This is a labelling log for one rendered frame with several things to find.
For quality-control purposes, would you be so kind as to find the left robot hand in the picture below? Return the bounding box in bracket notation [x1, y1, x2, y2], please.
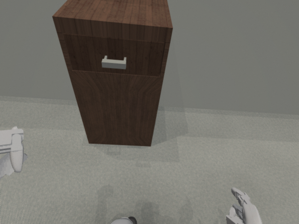
[0, 126, 28, 179]

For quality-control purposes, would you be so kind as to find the handle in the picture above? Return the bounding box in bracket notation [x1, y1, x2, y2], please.
[101, 56, 127, 69]

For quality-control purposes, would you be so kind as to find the right robot hand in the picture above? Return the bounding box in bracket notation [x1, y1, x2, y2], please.
[226, 187, 263, 224]

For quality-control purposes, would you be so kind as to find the drawer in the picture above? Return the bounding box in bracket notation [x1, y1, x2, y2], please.
[64, 33, 164, 77]

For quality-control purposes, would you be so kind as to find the cabinet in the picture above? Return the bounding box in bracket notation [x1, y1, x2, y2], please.
[52, 0, 173, 147]

